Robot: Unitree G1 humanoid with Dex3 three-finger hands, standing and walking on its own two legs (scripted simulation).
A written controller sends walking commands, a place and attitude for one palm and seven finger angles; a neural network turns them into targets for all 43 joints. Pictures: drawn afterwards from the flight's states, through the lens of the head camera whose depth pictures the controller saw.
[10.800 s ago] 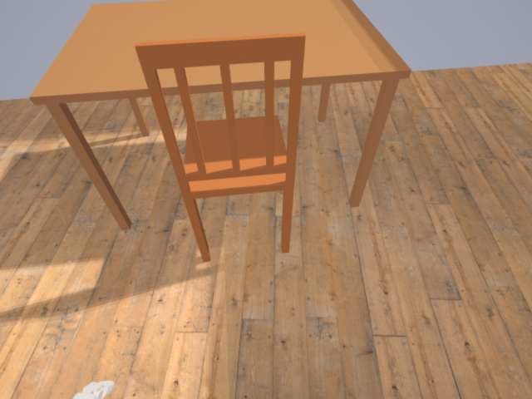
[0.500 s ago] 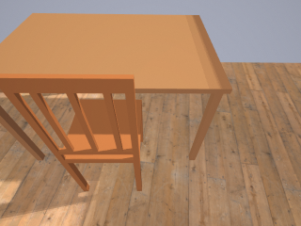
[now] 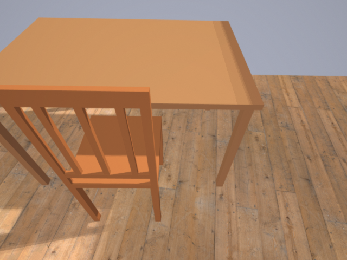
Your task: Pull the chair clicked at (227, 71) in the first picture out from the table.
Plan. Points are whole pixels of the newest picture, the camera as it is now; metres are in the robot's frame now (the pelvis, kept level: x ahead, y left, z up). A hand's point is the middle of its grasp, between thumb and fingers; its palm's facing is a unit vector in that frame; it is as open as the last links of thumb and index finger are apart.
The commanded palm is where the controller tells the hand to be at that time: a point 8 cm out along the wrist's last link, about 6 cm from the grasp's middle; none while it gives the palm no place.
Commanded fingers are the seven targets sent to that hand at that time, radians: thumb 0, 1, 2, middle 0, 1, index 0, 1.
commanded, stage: look again from close up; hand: left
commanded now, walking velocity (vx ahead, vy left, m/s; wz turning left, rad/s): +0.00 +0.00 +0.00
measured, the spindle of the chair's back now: (95, 145) +0.45 +0.29 -0.07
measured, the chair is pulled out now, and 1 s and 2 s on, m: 0.00 0.00 0.00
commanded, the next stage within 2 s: raise the hand toward the chair's back in 0.10 s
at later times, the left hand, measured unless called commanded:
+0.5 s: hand (112, 222) +0.20 +0.16 -0.02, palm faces +0.08 -1.00 +0.04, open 8.2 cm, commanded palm +0.11 +0.22 -0.07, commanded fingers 0.00 0.53 0.74 -0.16 -0.24 -0.16 -0.24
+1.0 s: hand (104, 249) +0.16 +0.18 -0.08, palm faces -0.02 -1.00 -0.01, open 12.5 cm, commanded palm +0.12 +0.24 -0.06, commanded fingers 0.00 -0.06 0.49 -0.10 -0.15 -0.10 -0.15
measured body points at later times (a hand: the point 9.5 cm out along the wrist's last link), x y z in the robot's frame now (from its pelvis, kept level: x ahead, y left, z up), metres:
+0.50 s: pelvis -0.04 -0.01 -0.05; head +0.00 +0.00 +0.39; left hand +0.19 +0.21 -0.02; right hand +0.13 -0.27 -0.12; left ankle -0.01 +0.12 -0.74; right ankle -0.05 -0.10 -0.74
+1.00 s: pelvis -0.08 +0.00 -0.12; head +0.02 +0.00 +0.32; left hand +0.16 +0.23 -0.08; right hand +0.12 -0.20 -0.22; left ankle -0.02 +0.12 -0.74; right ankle -0.05 -0.10 -0.74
